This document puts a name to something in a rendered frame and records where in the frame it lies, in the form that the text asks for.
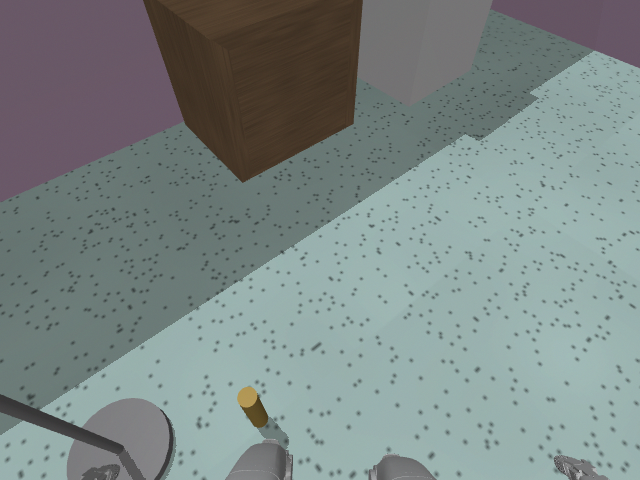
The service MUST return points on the can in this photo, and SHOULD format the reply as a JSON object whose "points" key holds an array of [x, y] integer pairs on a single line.
{"points": [[251, 404]]}

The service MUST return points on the floor lamp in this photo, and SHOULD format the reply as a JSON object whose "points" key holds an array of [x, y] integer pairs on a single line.
{"points": [[132, 433]]}

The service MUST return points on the left robot hand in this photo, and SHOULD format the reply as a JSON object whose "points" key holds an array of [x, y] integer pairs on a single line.
{"points": [[108, 472]]}

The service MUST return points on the right robot hand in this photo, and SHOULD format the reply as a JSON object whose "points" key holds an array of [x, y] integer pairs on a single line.
{"points": [[576, 469]]}

